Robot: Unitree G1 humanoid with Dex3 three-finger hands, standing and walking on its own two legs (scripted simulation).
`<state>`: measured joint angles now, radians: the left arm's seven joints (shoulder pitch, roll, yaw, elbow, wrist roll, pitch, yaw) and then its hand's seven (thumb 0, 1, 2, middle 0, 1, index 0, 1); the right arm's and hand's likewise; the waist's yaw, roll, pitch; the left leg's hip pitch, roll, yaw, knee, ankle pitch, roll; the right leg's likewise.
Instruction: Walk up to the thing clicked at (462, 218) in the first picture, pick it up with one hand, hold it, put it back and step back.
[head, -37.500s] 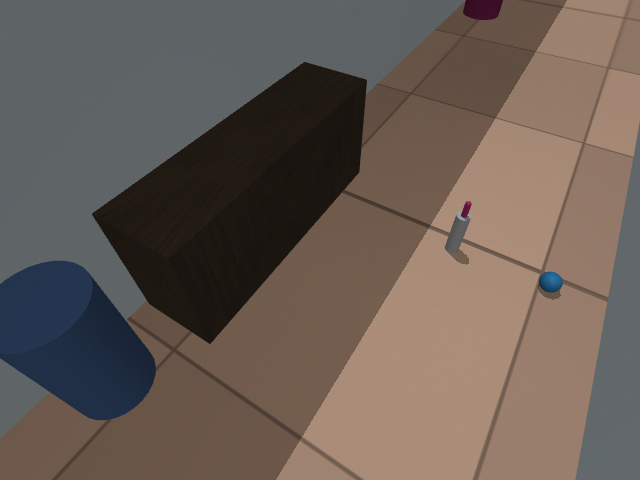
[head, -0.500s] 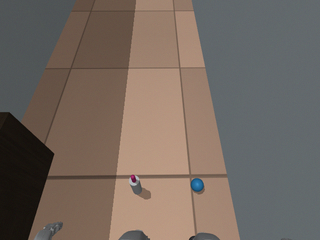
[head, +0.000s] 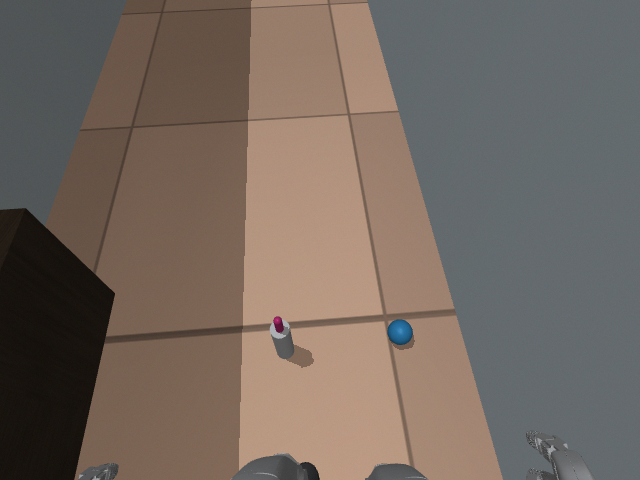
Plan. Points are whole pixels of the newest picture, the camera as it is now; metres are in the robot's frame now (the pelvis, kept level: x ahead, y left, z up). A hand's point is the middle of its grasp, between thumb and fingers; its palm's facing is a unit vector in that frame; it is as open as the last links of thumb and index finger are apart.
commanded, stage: step back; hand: left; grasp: from the side
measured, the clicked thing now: (281, 336) +0.49 +0.13 -0.62
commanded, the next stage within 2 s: none
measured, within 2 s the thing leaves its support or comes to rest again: neither
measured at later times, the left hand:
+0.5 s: hand out of the picture -0.02 +0.26 -0.15, palm faces +0.04 -0.94 -0.34, open 7.4 cm
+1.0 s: hand out of the picture -0.21 +0.22 -0.13, palm faces +0.00 -0.92 -0.39, open 7.4 cm
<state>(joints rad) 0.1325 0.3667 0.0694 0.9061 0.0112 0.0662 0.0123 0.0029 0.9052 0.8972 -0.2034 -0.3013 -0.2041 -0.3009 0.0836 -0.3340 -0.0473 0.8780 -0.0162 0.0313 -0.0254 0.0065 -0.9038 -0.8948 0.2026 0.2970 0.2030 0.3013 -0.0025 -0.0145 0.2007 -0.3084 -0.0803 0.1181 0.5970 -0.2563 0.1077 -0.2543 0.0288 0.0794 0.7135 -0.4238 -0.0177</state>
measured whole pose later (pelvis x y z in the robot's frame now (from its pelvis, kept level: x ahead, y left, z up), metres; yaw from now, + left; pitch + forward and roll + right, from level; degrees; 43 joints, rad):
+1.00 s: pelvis -0.29 -0.04 +0.01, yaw +0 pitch -2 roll +2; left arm 0.21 0.35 0.07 0.82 0.03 0.06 -0.02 0.00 0.90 0.90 -0.21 -0.30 -0.21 -0.30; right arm 0.13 -0.41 -0.05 0.84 0.00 0.05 -0.03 0.01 -0.91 -0.89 0.20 0.30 0.20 0.30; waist 0.03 0.01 0.15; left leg -0.48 -0.08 -0.10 1.06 -0.50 0.01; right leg -0.29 0.00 0.08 0.65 -0.32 -0.01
